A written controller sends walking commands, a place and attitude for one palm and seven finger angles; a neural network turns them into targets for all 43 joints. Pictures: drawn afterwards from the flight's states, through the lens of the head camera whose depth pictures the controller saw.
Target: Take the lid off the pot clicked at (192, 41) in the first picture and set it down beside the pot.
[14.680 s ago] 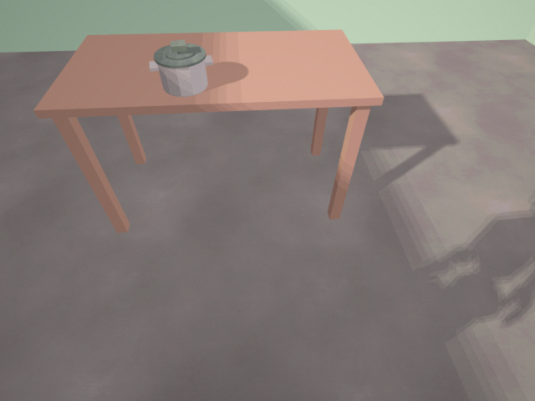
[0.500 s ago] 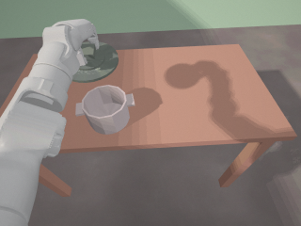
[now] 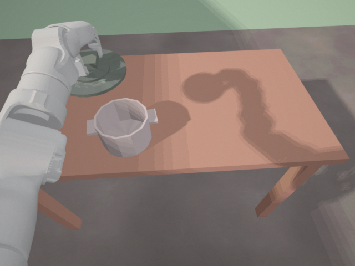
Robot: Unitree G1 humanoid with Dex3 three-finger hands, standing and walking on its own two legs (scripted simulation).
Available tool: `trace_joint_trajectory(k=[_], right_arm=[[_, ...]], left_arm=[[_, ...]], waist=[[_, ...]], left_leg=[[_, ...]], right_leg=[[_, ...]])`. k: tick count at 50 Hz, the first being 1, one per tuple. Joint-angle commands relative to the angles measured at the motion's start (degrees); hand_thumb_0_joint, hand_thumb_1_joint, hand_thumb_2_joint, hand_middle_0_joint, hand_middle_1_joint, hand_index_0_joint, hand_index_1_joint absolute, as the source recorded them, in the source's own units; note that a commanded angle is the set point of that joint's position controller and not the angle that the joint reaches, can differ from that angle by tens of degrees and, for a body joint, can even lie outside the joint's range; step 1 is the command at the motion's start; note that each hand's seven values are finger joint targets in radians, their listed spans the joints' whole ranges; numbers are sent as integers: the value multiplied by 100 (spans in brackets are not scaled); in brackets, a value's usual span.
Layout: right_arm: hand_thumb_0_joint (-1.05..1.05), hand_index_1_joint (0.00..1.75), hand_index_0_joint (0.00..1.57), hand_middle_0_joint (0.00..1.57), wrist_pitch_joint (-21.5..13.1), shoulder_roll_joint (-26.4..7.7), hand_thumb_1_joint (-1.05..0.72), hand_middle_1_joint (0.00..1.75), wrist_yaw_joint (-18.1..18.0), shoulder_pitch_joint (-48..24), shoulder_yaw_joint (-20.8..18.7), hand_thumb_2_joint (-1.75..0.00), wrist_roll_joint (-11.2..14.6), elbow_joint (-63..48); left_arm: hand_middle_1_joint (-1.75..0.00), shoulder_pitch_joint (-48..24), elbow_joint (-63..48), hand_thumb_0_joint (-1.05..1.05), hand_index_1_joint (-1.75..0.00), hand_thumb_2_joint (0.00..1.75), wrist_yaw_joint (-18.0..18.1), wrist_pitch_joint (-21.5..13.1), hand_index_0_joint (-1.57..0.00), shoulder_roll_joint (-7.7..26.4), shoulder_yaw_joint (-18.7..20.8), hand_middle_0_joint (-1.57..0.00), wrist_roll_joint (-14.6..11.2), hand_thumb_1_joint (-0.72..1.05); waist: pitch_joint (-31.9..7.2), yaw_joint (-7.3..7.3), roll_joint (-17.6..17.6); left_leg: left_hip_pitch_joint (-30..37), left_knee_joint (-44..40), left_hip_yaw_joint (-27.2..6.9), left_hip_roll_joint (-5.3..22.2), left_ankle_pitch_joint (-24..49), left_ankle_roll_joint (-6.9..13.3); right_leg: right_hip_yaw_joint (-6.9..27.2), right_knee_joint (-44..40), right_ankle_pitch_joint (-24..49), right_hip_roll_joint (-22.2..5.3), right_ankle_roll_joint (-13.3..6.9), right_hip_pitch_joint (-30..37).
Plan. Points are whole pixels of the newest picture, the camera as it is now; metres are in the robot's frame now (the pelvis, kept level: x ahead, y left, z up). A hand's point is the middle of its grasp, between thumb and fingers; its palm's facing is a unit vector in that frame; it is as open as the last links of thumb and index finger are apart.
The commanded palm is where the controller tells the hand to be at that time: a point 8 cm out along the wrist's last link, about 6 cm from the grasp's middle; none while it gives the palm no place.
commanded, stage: move the lid sideways beside the pot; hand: left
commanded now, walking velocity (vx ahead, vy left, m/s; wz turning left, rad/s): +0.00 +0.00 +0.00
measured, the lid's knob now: (87, 60) +0.54 +0.17 +0.18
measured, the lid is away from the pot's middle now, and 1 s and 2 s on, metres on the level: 0.05 0.16 0.23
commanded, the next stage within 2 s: lower the lid onto the table in 1.86 s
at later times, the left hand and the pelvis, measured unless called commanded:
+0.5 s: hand (50, 68) +0.49 +0.23 +0.20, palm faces -0.32 -0.06 -0.95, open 8.5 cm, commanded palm +0.50 +0.23 +0.27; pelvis +0.00 +0.00 +0.00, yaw +1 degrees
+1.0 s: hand (19, 72) +0.48 +0.28 +0.20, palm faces -0.33 -0.07 -0.94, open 8.5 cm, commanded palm +0.49 +0.29 +0.27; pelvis +0.00 +0.01 +0.00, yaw +1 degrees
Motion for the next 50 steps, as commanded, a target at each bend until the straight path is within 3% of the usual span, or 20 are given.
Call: trace_joint_trajectory(k=[1,3,5,7,10,13,16,18,21,23,26,28,31,34,38,40,43,46,48,50], right_arm=[[0,30,20,20,-222,-827,-90,30,-70,172,-340,-90,2,-616],[0,30,20,20,-133,-880,-90,30,-68,267,-331,-90,-5,-503],[0,30,20,20,-85,-919,-90,30,-74,222,-306,-90,43,-459],[0,30,20,20,-99,-932,-90,30,-82,199,-317,-90,16,-529],[0,30,20,20,-85,-928,-90,30,-128,248,-310,-90,41,-481],[0,30,20,20,-81,-926,-90,30,-127,210,-319,-90,38,-547],[0,30,20,20,-63,-954,-90,30,-130,258,-338,-90,55,-527],[0,30,20,20,-16,-964,-90,30,-126,215,-324,-90,55,-532],[0,30,20,20,-2,-953,-90,30,-113,187,-347,-90,90,-532],[0,30,20,20,19,-987,-90,30,-108,250,-348,-90,54,-517],[0,30,20,20,46,-998,-90,30,-133,234,-345,-90,112,-478],[0,30,20,20,50,-1026,-90,30,-152,247,-315,-90,90,-459],[0,30,20,20,13,-999,-90,30,-180,224,-321,-90,130,-455],[0,30,20,20,9,-1035,-90,30,-207,313,-299,-90,91,-417],[0,30,20,20,23,-1015,-90,30,-188,323,-325,-90,92,-456],[0,30,20,20,49,-1036,-90,30,-194,335,-318,-90,105,-425],[0,30,20,20,96,-1067,-90,30,-184,311,-318,-90,119,-468],[0,30,20,20,101,-1041,-90,30,-180,367,-373,-90,126,-455],[0,30,20,20,133,-1075,-90,30,-187,414,-350,-90,104,-422],[0,30,20,20,153,-1093,-90,30,-217,384,-317,-90,140,-394]], left_arm=[[-119,-3756,-1948,0,-103,105,268,-245,-65,1285,227,-111,75,62],[-119,-3286,-1365,0,-103,105,246,-199,-65,1548,477,-111,107,62],[-119,-3233,-1094,0,-103,105,194,-118,-65,1393,298,-111,37,62],[-119,-3539,-1596,0,-103,105,242,-213,-65,1829,573,-111,80,62],[-119,-3364,-1234,0,-103,105,223,-222,-65,1782,492,-111,147,62],[-119,-3573,-1669,0,-103,105,203,-343,-65,1950,553,-111,128,62],[-119,-3246,-1480,0,-103,105,164,-396,-65,1916,549,-111,82,62],[-119,-3105,-1299,0,-103,105,137,-406,-65,2212,765,-111,119,62],[-119,-3210,-1469,0,-103,105,68,-437,-65,1651,295,-111,41,62],[-119,-3357,-1686,0,-103,105,91,-520,-65,2345,793,-111,120,62],[-119,-3111,-1355,0,-103,105,19,-534,-65,1864,402,-111,-7,62],[-119,-3345,-1471,0,-103,105,39,-598,-65,2440,745,-111,71,62],[-119,-3402,-1488,0,-103,105,33,-675,-65,2045,379,-111,29,62],[-119,-3266,-1308,0,-103,105,42,-770,-65,2656,818,-111,92,62],[-119,-3285,-1570,0,-103,105,45,-880,-65,2682,845,-111,144,62],[-119,-3019,-1167,0,-103,105,9,-864,-65,2674,839,-111,129,62],[-119,-3121,-1399,0,-103,105,-30,-937,-65,2932,949,-111,125,62],[-119,-3047,-1476,0,-103,105,-87,-984,-65,2454,645,-111,64,62],[-119,-2910,-1287,0,-103,105,-105,-1036,-65,2990,1044,-111,82,62],[-119,-2926,-1125,0,-103,105,-137,-1073,-65,3004,939,-111,51,62]], waist=[[-2884,-6,159],[-2576,9,-111],[-2199,-31,-261],[-2629,35,-44],[-2439,-5,-181],[-2745,22,35],[-2571,20,48],[-2459,50,-74],[-2325,-10,105],[-2679,47,162],[-2271,-29,64],[-2448,19,-51],[-2279,-42,292],[-2391,26,107],[-2586,62,368],[-2259,47,255],[-2430,86,229],[-2362,20,384],[-2406,55,147],[-2140,45,40]], left_leg=[[2651,352,-577,65,3279,115],[2400,322,-555,54,3059,130],[2058,208,-467,35,2346,128],[2228,252,-493,33,2601,127],[2143,249,-494,43,2506,138],[2314,267,-503,49,2739,135],[2333,331,-533,75,3002,131],[2169,314,-488,54,2732,149],[2289,362,-516,85,2857,128],[2418,364,-572,81,2880,130],[2251,346,-531,91,2688,133],[2122,272,-511,70,2258,150],[2225,314,-535,88,2381,131],[2062,286,-513,73,2126,159],[2379,379,-619,128,2889,116],[2166,328,-567,126,2494,119],[2111,338,-559,119,2545,136],[2459,451,-657,171,3132,101],[2264,404,-616,137,2691,144],[1917,314,-549,117,2150,161]], right_leg=[[-9,-85,2220,283,-251,-36],[-40,-103,2137,312,-238,-22],[-72,-162,1880,298,-235,-95],[-29,-106,2094,273,-252,144],[-65,-140,1967,305,-245,50],[-34,-116,2119,284,-239,167],[-59,-151,2148,287,-257,57],[-46,-143,2092,292,-239,116],[-104,-170,1944,292,-255,-183],[-72,-134,1946,312,-249,11],[-116,-202,1807,301,-250,-225],[-92,-185,1739,305,-239,46],[-111,-223,1619,296,-270,-238],[-106,-193,1640,306,-254,25],[-128,-144,1768,332,-260,-103],[-158,-197,1545,331,-256,-198],[-127,-177,1705,323,-253,-5],[-196,-201,1652,357,-262,-389],[-161,-205,1546,367,-229,-201],[-187,-225,1446,351,-236,-133]])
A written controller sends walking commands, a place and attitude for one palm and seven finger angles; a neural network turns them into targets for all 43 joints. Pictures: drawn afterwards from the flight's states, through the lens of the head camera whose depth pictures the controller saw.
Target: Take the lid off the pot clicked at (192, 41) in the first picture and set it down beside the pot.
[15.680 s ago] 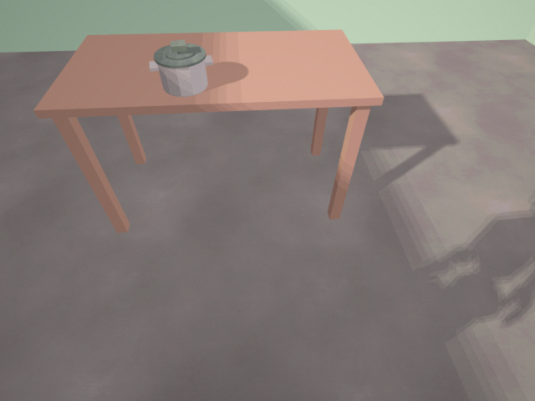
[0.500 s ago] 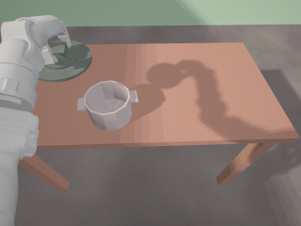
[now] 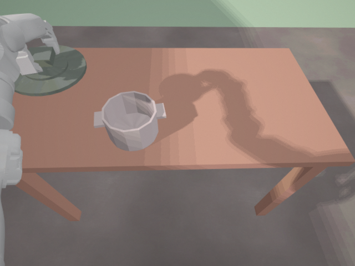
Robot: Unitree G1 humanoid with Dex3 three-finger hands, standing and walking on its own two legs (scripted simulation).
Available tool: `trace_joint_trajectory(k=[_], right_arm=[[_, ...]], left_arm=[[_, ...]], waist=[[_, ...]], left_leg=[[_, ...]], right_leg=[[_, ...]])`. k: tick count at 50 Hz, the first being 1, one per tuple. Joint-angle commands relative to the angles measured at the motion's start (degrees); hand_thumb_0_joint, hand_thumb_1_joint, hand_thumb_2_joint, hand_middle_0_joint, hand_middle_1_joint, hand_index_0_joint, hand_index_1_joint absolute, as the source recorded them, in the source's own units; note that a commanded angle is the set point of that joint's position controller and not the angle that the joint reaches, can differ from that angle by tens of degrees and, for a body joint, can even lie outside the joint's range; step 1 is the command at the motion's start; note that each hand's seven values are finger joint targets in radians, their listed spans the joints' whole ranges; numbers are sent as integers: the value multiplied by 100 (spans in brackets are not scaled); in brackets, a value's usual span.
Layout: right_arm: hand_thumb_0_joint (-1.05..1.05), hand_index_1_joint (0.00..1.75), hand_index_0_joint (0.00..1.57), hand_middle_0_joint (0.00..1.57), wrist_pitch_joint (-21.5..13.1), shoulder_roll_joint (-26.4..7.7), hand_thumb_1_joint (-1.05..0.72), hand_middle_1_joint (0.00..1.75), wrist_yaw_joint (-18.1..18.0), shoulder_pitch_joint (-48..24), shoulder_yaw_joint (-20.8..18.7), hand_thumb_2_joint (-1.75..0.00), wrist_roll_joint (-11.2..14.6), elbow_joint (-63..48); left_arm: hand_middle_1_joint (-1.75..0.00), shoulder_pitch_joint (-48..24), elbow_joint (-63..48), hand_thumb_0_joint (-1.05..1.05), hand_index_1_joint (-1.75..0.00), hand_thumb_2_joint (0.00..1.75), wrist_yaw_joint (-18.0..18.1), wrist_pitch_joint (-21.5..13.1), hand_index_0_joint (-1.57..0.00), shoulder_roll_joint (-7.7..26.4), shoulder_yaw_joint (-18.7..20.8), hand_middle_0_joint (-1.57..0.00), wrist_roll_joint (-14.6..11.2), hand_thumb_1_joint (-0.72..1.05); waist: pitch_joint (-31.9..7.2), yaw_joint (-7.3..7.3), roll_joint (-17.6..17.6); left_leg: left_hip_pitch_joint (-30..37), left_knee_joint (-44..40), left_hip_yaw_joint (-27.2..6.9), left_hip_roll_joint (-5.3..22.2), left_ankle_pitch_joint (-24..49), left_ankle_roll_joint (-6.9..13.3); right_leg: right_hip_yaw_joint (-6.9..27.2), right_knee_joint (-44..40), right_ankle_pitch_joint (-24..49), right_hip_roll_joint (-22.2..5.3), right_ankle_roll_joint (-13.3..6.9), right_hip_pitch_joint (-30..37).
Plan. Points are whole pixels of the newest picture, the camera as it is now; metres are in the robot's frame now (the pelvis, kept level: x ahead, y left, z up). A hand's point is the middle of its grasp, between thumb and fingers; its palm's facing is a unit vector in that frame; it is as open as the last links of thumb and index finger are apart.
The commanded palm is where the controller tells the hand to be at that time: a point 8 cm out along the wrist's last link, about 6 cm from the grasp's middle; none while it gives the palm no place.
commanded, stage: move the lid sideways beside the pot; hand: left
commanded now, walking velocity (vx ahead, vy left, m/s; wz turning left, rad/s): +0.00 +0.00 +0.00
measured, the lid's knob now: (41, 56) +0.52 +0.27 +0.19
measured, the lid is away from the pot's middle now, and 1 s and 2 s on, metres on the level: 0.16 0.23 0.24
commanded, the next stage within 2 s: lower the lid onto the table in 0.86 s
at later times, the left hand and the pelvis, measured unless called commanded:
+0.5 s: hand (2, 63) +0.48 +0.32 +0.20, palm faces -0.34 -0.10 -0.93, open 8.5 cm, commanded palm +0.51 +0.33 +0.27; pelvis +0.00 +0.01 +0.00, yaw +0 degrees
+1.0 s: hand out of the picture +0.48 +0.34 +0.20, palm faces -0.36 -0.09 -0.93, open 8.5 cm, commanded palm +0.52 +0.34 +0.27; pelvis +0.00 +0.01 +0.00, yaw +0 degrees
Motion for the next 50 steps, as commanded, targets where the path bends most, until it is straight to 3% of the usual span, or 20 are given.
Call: trace_joint_trajectory(k=[1,6,8,11,15,20,21,22,24,26,27,29,30,32,36,40,46,47,48,50], right_arm=[[0,30,20,20,-114,-1053,-90,30,-133,258,-281,-90,69,-432],[0,30,20,20,-167,-1024,-90,30,-168,323,-280,-90,51,-427],[0,30,20,20,-139,-1052,-90,30,-178,366,-254,-90,48,-353],[0,30,20,20,-151,-1064,-90,30,-175,360,-271,-90,70,-356],[0,30,20,20,-143,-1077,-90,30,-204,437,-222,-90,60,-320],[0,30,20,20,-128,-1073,-90,30,-199,453,-262,-90,52,-319],[0,30,20,20,-143,-1080,-90,30,-189,454,-273,-90,39,-332],[0,30,20,20,-105,-1088,-90,30,-182,491,-255,-90,30,-322],[0,30,20,20,-50,-1109,-90,30,-200,461,-212,-90,77,-306],[0,30,20,20,-37,-1137,-90,30,-208,433,-196,-90,117,-309],[0,30,20,20,-12,-1138,-90,30,-209,466,-205,-90,100,-311],[0,30,20,20,-49,-1091,-90,30,-235,515,-211,-90,73,-331],[0,30,20,20,-48,-1101,-90,30,-251,555,-191,-90,79,-314],[0,30,20,20,-39,-1103,-90,30,-241,532,-201,-90,69,-309],[0,30,20,20,-41,-1112,-90,30,-224,557,-228,-90,100,-244],[0,30,20,20,-61,-1118,-90,30,-249,619,-213,-90,98,-181],[0,30,20,20,-132,-1119,-90,30,-295,593,-184,-90,103,-201],[0,30,20,20,-106,-1130,-90,30,-287,620,-184,-90,82,-198],[0,30,20,20,-101,-1115,-90,30,-286,604,-183,-90,77,-229],[0,30,20,20,-107,-1106,-90,30,-270,642,-177,-90,88,-220]], left_arm=[[-119,-3168,-1014,0,-103,105,281,-87,-65,1610,383,-111,-58,62],[-119,-3367,-1283,0,-103,105,287,-259,-65,1762,423,-111,-7,62],[-119,-3260,-1016,0,-103,105,247,-284,-65,1949,553,-111,-19,62],[-119,-3343,-1123,0,-103,105,212,-322,-65,1733,346,-111,-52,62],[-119,-3234,-884,0,-103,105,215,-400,-65,2109,567,-111,24,62],[-119,-3456,-1252,0,-103,105,193,-474,-65,2160,602,-111,47,62],[-119,-3305,-1310,0,-103,105,174,-523,-65,2205,675,-111,-3,62],[-119,-3030,-991,0,-103,105,185,-519,-65,2459,900,-111,37,62],[-119,-2899,-643,0,-103,105,144,-482,-65,2456,791,-111,6,62],[-119,-3070,-782,0,-103,105,136,-487,-65,2422,646,-111,4,62],[-119,-3296,-1132,0,-103,105,169,-499,-65,2713,849,-111,75,62],[-119,-3370,-1174,0,-103,105,188,-528,-65,2639,803,-111,139,62],[-119,-3183,-979,0,-103,105,183,-548,-65,2759,916,-111,138,62],[-119,-3082,-977,0,-103,105,152,-560,-65,2687,883,-111,67,62],[-119,-3188,-1033,0,-103,105,78,-522,-65,2185,489,-111,-26,62],[-119,-3350,-1045,0,-103,105,94,-488,-65,2281,513,-111,-14,62],[-119,-3424,-1186,0,-103,105,95,-598,-65,2415,575,-111,-23,62],[-119,-3470,-1284,0,-103,105,126,-606,-65,2728,842,-111,14,62],[-119,-3581,-1348,0,-103,105,129,-607,-65,2636,744,-111,32,62],[-119,-3077,-667,0,-103,105,106,-583,-65,2381,644,-111,22,62]], waist=[[-2219,-37,296],[-2438,-41,663],[-2346,-55,403],[-2328,-56,635],[-2343,-47,455],[-2525,-26,881],[-2582,22,845],[-2548,24,707],[-2246,-1,367],[-2272,-2,439],[-2544,17,643],[-2614,-4,1042],[-2550,-3,818],[-2574,-2,894],[-2401,-59,908],[-2426,-108,832],[-2536,-49,932],[-2647,-28,925],[-2688,-42,1145],[-2263,-61,760]], left_leg=[[2185,59,-458,131,2412,61],[2520,146,-539,156,2740,40],[2345,116,-499,168,2441,63],[2436,163,-507,180,2675,40],[2256,157,-514,176,2432,51],[2658,250,-609,245,3134,-3],[2751,309,-607,261,3486,0],[2576,352,-588,243,3301,26],[2083,290,-465,208,2663,64],[2060,276,-435,222,2686,71],[2270,311,-482,252,2943,58],[2555,368,-565,261,3248,20],[2477,372,-578,278,3148,18],[2522,419,-554,283,3308,34],[2633,403,-597,320,3395,2],[2467,361,-561,275,2692,44],[2494,374,-554,302,2898,26],[2533,431,-590,303,3032,25],[2597,401,-604,286,3143,-24],[2292,412,-591,280,2815,-7]], right_leg=[[-80,-151,1425,310,-329,-178],[-95,-153,1353,345,-342,-323],[-97,-134,1277,359,-300,-279],[-118,-135,1315,350,-325,-415],[-130,-101,1218,379,-303,-315],[-148,-91,1271,405,-307,-507],[-146,-80,1404,394,-306,-530],[-131,-47,1377,411,-281,-441],[-140,-54,1354,392,-258,-321],[-127,-42,1451,364,-281,-283],[-115,-2,1498,393,-274,-233],[-155,-23,1338,435,-290,-467],[-176,-22,1263,442,-276,-453],[-155,-19,1347,421,-264,-498],[-221,-64,1222,427,-281,-802],[-212,-72,999,442,-273,-733],[-205,-16,1141,415,-299,-638],[-187,15,1216,431,-284,-552],[-189,14,1177,434,-294,-595],[-234,5,1030,443,-279,-735]])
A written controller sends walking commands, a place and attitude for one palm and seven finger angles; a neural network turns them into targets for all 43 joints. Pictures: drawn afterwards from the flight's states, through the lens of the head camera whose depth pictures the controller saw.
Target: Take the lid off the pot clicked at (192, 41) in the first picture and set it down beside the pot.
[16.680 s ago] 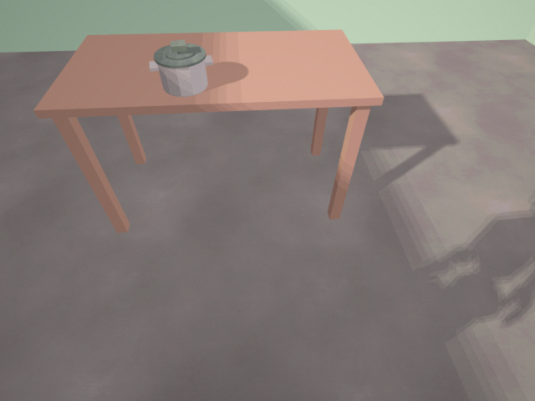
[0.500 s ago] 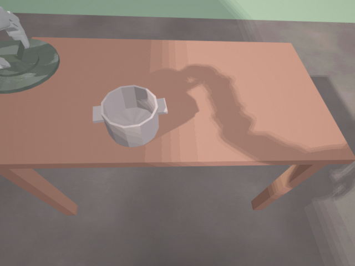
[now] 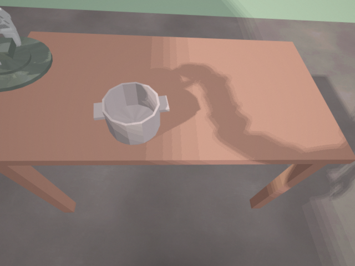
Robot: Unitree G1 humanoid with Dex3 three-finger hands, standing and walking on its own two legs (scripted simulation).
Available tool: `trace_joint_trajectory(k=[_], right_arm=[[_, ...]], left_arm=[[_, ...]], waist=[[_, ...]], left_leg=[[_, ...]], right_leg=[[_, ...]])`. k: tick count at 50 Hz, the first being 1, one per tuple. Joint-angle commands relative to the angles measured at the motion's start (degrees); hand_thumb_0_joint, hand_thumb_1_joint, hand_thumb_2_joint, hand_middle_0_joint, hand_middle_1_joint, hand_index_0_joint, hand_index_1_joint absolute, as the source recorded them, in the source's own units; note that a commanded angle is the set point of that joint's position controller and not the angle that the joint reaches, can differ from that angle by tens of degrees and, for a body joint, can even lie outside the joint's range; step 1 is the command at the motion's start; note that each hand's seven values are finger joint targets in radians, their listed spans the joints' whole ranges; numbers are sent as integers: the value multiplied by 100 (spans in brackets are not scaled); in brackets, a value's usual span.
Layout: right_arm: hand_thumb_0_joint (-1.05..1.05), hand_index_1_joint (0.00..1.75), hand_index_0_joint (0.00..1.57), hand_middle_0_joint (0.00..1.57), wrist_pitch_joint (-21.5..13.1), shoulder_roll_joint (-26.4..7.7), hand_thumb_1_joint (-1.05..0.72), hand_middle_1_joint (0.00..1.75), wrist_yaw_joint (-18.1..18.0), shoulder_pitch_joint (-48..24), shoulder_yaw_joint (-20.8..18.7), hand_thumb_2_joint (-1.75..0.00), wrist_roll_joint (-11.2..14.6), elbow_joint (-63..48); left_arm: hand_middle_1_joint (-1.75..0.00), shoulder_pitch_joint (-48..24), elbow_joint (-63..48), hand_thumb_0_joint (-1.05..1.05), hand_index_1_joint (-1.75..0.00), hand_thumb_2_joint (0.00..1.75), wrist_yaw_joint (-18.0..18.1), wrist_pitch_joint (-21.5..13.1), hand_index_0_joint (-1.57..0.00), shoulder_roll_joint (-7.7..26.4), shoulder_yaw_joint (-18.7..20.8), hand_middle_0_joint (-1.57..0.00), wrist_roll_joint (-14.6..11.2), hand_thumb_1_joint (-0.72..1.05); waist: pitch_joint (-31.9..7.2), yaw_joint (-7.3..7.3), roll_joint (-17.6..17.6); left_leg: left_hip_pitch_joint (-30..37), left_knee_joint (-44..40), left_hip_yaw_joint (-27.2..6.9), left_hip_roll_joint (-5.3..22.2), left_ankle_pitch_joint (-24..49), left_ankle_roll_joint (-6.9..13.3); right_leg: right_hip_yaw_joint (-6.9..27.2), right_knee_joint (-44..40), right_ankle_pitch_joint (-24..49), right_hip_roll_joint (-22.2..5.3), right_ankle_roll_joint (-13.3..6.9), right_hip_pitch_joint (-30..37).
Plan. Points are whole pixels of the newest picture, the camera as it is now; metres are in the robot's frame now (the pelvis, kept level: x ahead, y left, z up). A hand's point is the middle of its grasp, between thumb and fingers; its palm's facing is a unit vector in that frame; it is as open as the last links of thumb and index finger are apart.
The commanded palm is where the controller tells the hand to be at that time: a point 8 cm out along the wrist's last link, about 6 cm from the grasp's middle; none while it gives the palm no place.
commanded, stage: lower the lid onto the table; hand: left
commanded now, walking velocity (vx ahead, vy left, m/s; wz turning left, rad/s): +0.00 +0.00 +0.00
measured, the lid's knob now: out of the picture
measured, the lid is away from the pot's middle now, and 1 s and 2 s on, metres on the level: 0.23 0.24 0.24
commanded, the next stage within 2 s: none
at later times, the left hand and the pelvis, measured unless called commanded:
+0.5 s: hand (1, 64) +0.48 +0.32 +0.17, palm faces -0.40 -0.10 -0.91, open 8.5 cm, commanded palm +0.52 +0.33 +0.24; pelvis +0.00 +0.00 +0.00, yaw -1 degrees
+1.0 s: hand (2, 82) +0.47 +0.34 +0.13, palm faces -0.44 -0.11 -0.89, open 8.4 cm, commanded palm +0.53 +0.34 +0.20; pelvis +0.00 +0.01 -0.01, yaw -1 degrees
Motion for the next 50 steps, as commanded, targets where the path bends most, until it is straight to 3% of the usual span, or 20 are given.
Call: trace_joint_trajectory(k=[1,4,5,6,9,11,13,17,22,24,27,30,33,35,36,38,40,44,47,50], right_arm=[[0,30,20,20,-108,-1117,-90,30,-82,626,-309,-90,21,-295],[0,30,20,20,-47,-1130,-90,30,-53,626,-322,-90,19,-299],[0,30,20,20,-27,-1150,-90,30,-56,642,-322,-90,16,-307],[0,30,20,20,-41,-1141,-90,30,-71,607,-332,-90,1,-358],[0,30,20,20,-39,-1126,-90,30,-102,714,-354,-90,-21,-330],[0,30,20,20,-47,-1112,-90,30,-109,692,-360,-90,-19,-347],[0,30,20,20,-16,-1133,-90,30,-104,766,-355,-90,-24,-291],[0,30,20,20,-6,-1124,-90,30,-124,779,-336,-90,-10,-271],[0,30,20,20,33,-1135,-90,30,-137,805,-349,-90,-27,-295],[0,30,20,20,42,-1111,-90,30,-142,839,-349,-90,-6,-273],[0,30,20,20,72,-1150,-90,30,-141,835,-342,-90,3,-264],[0,30,20,20,62,-1136,-90,30,-176,886,-356,-90,-10,-292],[0,30,20,20,88,-1137,-90,30,-172,877,-349,-90,-7,-263],[0,30,20,20,110,-1147,-90,30,-174,879,-347,-90,5,-283],[0,30,20,20,98,-1140,-90,30,-179,847,-345,-90,8,-284],[0,30,20,20,116,-1135,-90,30,-173,899,-354,-90,3,-242],[0,30,20,20,128,-1153,-90,30,-190,917,-351,-90,16,-247],[0,30,20,20,126,-1147,-90,30,-219,946,-366,-90,-20,-259],[0,30,20,20,124,-1154,-90,30,-219,947,-336,-90,0,-214],[0,30,20,20,110,-1155,-90,30,-220,952,-333,-90,27,-220]], left_arm=[[-119,-2777,-815,0,-103,105,306,-39,-65,1504,442,-111,-93,62],[-119,-2908,-733,0,-103,105,344,32,-65,1281,240,-111,-29,62],[-119,-3092,-981,0,-103,105,374,3,-65,1545,410,-111,13,62],[-119,-3086,-1082,0,-103,105,385,-42,-65,1479,373,-111,15,62],[-119,-3126,-1190,0,-103,105,426,-83,-65,1789,642,-111,23,62],[-119,-3059,-1198,0,-103,105,412,-141,-65,1557,473,-111,-36,62],[-119,-2906,-955,0,-103,105,425,-124,-65,1635,554,-111,-38,62],[-119,-2808,-869,0,-103,105,470,-169,-65,1587,492,-111,0,62],[-119,-2820,-1198,0,-103,105,497,-272,-65,1987,807,-111,-12,62],[-119,-2617,-834,0,-103,105,485,-252,-65,1609,547,-111,-38,62],[-119,-2558,-869,0,-103,105,494,-279,-65,1725,594,-111,-42,62],[-119,-2643,-1144,0,-103,105,556,-341,-65,2100,900,-111,-1,62],[-119,-2481,-984,0,-103,105,519,-371,-65,1904,768,-111,-91,62],[-119,-2399,-981,0,-103,105,546,-381,-65,2003,837,-111,-63,62],[-119,-2408,-1063,0,-103,105,538,-423,-65,1858,728,-111,-73,62],[-119,-2379,-941,0,-103,105,539,-396,-65,1635,587,-111,-82,62],[-119,-2309,-912,0,-103,105,552,-418,-65,1802,716,-111,-105,62],[-119,-2449,-1243,0,-103,105,591,-542,-65,2022,904,-111,-94,62],[-119,-2087,-777,0,-103,105,577,-585,-65,1808,769,-111,-135,62],[-119,-2130,-776,0,-103,105,600,-591,-65,1675,633,-111,-129,62]], waist=[[-2276,27,761],[-2178,-25,683],[-2331,5,735],[-2466,16,911],[-2764,-2,821],[-2713,-7,1008],[-2583,-33,757],[-2487,-50,858],[-2791,5,1024],[-2466,-73,891],[-2508,-66,833],[-2827,-22,937],[-2634,-56,974],[-2620,-43,1008],[-2627,-29,1154],[-2481,-100,1098],[-2560,-91,892],[-2858,-55,1155],[-2495,-95,874],[-2319,-118,955]], left_leg=[[2634,-31,-516,261,3106,-80],[2466,-32,-491,230,2617,-72],[2511,-39,-523,241,2684,-83],[2620,14,-503,243,2928,-88],[2748,75,-518,244,3045,-54],[2796,84,-508,253,3282,-85],[2628,98,-491,242,3016,-56],[2511,137,-449,227,2893,-53],[2636,241,-467,248,3320,-48],[2492,218,-448,243,3070,-54],[2376,255,-389,238,2939,-26],[2516,310,-417,243,3125,-7],[2450,344,-396,248,3230,-18],[2383,353,-392,242,3058,-28],[2496,365,-396,274,3354,-47],[2497,383,-426,287,3107,-63],[2343,380,-397,269,2826,-32],[2594,461,-475,288,3312,-70],[2296,475,-425,276,2994,-54],[2164,432,-417,285,2499,-66]], right_leg=[[-188,-74,1172,364,-321,-390],[-195,-38,983,396,-316,-515],[-190,-22,1014,395,-330,-418],[-173,5,1105,373,-353,-469],[-142,24,1198,398,-309,-340],[-153,36,1248,383,-328,-466],[-155,45,1173,413,-294,-450],[-145,79,1173,421,-316,-504],[-116,146,1405,412,-303,-387],[-165,112,1231,431,-298,-595],[-134,160,1302,427,-294,-520],[-123,189,1387,429,-297,-408],[-127,204,1405,439,-279,-544],[-134,210,1295,431,-292,-583],[-142,236,1375,426,-314,-683],[-171,220,1132,456,-296,-886],[-162,247,1107,448,-294,-759],[-153,305,1210,463,-304,-802],[-168,327,1081,476,-290,-927],[-189,342,820,467,-318,-1077]])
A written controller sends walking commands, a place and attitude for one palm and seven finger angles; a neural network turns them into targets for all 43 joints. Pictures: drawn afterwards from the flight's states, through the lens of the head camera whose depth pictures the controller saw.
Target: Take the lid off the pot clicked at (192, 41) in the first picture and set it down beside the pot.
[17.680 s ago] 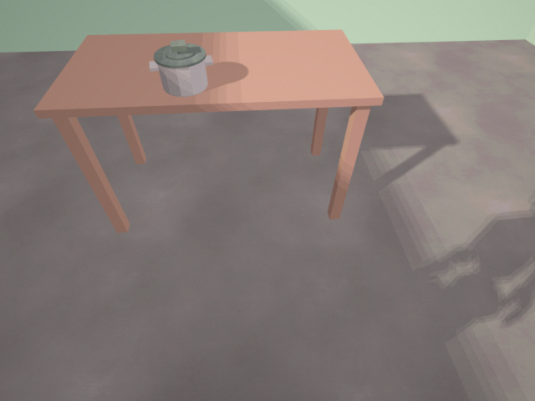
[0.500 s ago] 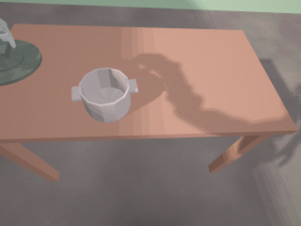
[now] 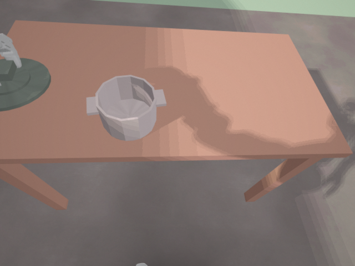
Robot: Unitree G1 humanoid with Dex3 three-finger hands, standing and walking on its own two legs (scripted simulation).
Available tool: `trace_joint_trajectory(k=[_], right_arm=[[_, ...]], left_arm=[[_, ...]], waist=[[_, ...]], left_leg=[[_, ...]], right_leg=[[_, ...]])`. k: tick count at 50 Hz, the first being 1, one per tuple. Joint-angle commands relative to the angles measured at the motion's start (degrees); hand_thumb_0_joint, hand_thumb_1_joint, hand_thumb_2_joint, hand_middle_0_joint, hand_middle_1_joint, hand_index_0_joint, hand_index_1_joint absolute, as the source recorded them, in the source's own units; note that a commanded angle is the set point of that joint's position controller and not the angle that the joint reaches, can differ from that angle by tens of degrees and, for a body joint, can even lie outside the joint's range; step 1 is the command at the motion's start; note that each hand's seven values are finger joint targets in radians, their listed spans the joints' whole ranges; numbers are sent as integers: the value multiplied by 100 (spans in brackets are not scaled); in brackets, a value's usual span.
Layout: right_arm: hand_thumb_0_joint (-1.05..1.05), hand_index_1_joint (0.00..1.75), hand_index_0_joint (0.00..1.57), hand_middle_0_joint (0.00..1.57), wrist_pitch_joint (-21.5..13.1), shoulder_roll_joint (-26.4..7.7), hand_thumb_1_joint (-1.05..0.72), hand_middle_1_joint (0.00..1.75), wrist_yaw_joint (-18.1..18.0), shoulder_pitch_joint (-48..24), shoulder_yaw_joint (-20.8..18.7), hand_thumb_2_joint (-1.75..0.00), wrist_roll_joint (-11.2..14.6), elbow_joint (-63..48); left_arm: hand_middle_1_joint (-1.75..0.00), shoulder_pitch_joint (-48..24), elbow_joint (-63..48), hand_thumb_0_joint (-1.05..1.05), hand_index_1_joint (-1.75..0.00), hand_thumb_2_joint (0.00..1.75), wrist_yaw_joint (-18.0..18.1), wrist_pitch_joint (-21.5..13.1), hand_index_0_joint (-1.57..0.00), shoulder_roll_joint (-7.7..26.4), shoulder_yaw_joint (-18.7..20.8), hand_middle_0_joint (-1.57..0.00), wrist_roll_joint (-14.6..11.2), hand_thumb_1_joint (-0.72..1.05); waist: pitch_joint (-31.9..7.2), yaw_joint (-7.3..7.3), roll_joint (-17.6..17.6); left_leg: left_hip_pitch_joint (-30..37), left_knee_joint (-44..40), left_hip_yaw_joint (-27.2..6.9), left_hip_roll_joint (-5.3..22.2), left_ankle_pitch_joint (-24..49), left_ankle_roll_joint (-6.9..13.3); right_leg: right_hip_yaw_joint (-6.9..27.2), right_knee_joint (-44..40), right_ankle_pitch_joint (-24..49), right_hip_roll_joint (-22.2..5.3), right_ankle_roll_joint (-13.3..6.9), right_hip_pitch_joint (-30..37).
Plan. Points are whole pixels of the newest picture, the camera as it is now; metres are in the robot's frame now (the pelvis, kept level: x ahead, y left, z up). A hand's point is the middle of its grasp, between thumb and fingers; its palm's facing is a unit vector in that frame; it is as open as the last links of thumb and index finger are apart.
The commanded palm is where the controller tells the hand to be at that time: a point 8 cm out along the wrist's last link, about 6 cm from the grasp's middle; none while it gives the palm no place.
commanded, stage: lower the lid onto the table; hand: left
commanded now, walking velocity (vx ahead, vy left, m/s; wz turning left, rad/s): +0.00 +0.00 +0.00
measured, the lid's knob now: out of the picture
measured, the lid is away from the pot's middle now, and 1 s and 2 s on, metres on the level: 0.24 0.24 0.23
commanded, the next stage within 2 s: none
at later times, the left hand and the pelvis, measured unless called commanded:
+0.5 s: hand out of the picture +0.48 +0.35 +0.11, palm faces -0.46 -0.11 -0.88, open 8.4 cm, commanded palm +0.54 +0.34 +0.18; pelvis +0.00 +0.02 -0.01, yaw -1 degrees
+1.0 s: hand (7, 91) +0.48 +0.35 +0.08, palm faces -0.47 -0.11 -0.88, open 8.4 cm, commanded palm +0.54 +0.34 +0.14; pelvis +0.00 +0.02 -0.01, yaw -1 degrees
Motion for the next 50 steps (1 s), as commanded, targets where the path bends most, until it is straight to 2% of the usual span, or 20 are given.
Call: trace_joint_trajectory(k=[1,2,3,5,7,10,12,13,15,18,22,24,28,32,35,38,40,43,46,50], right_arm=[[0,30,20,20,-100,-1198,-90,30,-137,781,-337,-90,4,-195],[0,30,20,20,-69,-1207,-90,30,-148,827,-356,-90,-35,-198],[0,30,20,20,-95,-1161,-90,30,-163,843,-372,-90,-41,-213],[0,30,20,20,-122,-1181,-90,30,-177,873,-361,-90,-36,-202],[0,30,20,20,-123,-1202,-90,30,-180,905,-359,-90,-43,-195],[0,30,20,20,-147,-1188,-90,30,-155,967,-359,-90,-40,-152],[0,30,20,20,-141,-1211,-90,30,-166,996,-380,-90,-60,-158],[0,30,20,20,-159,-1181,-90,30,-161,992,-391,-90,-57,-149],[0,30,20,20,-159,-1219,-90,30,-173,1041,-393,-90,-53,-137],[0,30,20,20,-165,-1192,-90,30,-175,1076,-417,-90,-92,-119],[0,30,20,20,-170,-1224,-90,30,-181,1122,-379,-90,-88,-145],[0,30,20,20,-173,-1205,-90,30,-165,1167,-419,-90,-92,-120],[0,30,20,20,-174,-1219,-90,30,-187,1215,-411,-90,-111,-131],[0,30,20,20,-178,-1231,-90,30,-193,1268,-450,-90,-150,-75],[0,30,20,20,-177,-1208,-90,30,-196,1283,-430,-90,-143,-103],[0,30,20,20,-154,-1224,-90,30,-174,1294,-428,-90,-129,-60],[0,30,20,20,-138,-1242,-90,30,-181,1331,-436,-90,-154,-77],[0,30,20,20,-114,-1206,-90,30,-189,1337,-468,-90,-189,-84],[0,30,20,20,-110,-1186,-90,30,-181,1315,-452,-90,-178,-91],[0,30,20,20,-105,-1220,-90,30,-170,1309,-420,-90,-140,-95]], left_arm=[[-119,-2753,-1254,0,-103,105,326,-115,-65,1665,443,-111,-112,62],[-119,-3092,-1652,0,-103,105,365,-134,-65,1942,614,-111,-62,62],[-119,-3118,-1592,0,-103,105,384,-142,-65,1776,522,-111,-32,62],[-119,-2849,-1298,0,-103,105,400,-153,-65,1824,627,-111,-92,62],[-119,-2878,-1396,0,-103,105,435,-168,-65,1890,675,-111,-109,62],[-119,-2817,-1124,0,-103,105,469,-121,-65,1509,389,-111,-43,62],[-119,-2853,-1223,0,-103,105,491,-140,-65,1631,511,-111,-15,62],[-119,-2928,-1207,0,-103,105,486,-123,-65,1381,316,-111,-28,62],[-119,-2850,-1170,0,-103,105,507,-134,-65,1602,500,-111,-47,62],[-119,-3092,-1360,0,-103,105,553,-161,-65,1449,395,-111,17,62],[-119,-2643,-833,0,-103,105,622,-145,-65,1657,586,-111,34,62],[-119,-2910,-1023,0,-103,105,650,-109,-65,1411,380,-111,99,62],[-119,-2837,-983,0,-103,105,681,-158,-65,1608,523,-111,119,62],[-119,-3022,-1273,0,-103,105,729,-223,-65,1626,605,-111,127,62],[-119,-2644,-798,0,-103,105,757,-188,-65,1629,669,-111,117,62],[-119,-2695,-725,0,-103,105,768,-169,-65,1243,333,-111,156,62],[-119,-2798,-902,0,-103,105,816,-197,-65,1618,606,-111,219,62],[-119,-2894,-1169,0,-103,105,831,-247,-65,1586,646,-111,210,62],[-119,-2713,-1014,0,-103,105,827,-276,-65,1425,596,-111,164,62],[-119,-2583,-671,0,-103,105,864,-205,-65,1341,461,-111,165,62]], waist=[[-2370,10,1079],[-2730,18,1261],[-2743,-13,1415],[-2562,-18,1086],[-2657,3,1194],[-2309,-50,1208],[-2542,-35,1183],[-2534,-74,1300],[-2560,-63,954],[-2691,-62,1476],[-2542,-50,897],[-2543,-87,1265],[-2725,-93,1158],[-2824,-65,1623],[-2665,-95,1077],[-2469,-155,1292],[-2681,-115,1235],[-2986,-95,1525],[-2796,-94,1462],[-2502,-195,1086]], left_leg=[[2852,-123,-460,211,3013,-114],[3056,-120,-535,212,3182,-153],[3169,-96,-565,214,3305,-179],[2998,-105,-561,232,3058,-155],[3080,-99,-573,239,3293,-174],[3014,-143,-646,267,3029,-234],[3149,-103,-673,285,3284,-260],[3164,-90,-649,269,3227,-251],[2986,-96,-632,269,2927,-201],[3323,-66,-752,305,3518,-346],[2903,-36,-656,270,3229,-273],[3090,-68,-721,301,3232,-331],[3084,6,-736,305,3293,-336],[3509,58,-874,405,3887,-458],[3105,111,-783,334,3612,-380],[3078,98,-816,356,3455,-414],[3100,123,-844,368,3373,-402],[3425,219,-899,399,4007,-476],[3385,257,-904,408,4129,-483],[2818,232,-792,344,3100,-358]], right_leg=[[-239,-81,1124,364,-373,-462],[-219,-72,1133,376,-371,-379],[-238,-69,1093,386,-380,-499],[-243,-77,1021,382,-357,-510],[-236,-48,1089,385,-365,-536],[-288,-70,801,405,-387,-852],[-256,-40,849,415,-375,-841],[-244,-54,848,403,-378,-900],[-235,-34,846,397,-365,-765],[-255,-3,835,413,-396,-1019],[-210,22,890,416,-357,-859],[-251,12,769,422,-389,-1080],[-209,63,773,430,-367,-1061],[-238,95,729,434,-393,-1359],[-221,100,801,442,-365,-1215],[-245,138,636,457,-381,-1532],[-232,174,627,454,-390,-1421],[-227,216,736,462,-387,-1492],[-250,244,691,470,-403,-1654],[-222,264,537,469,-375,-1599]])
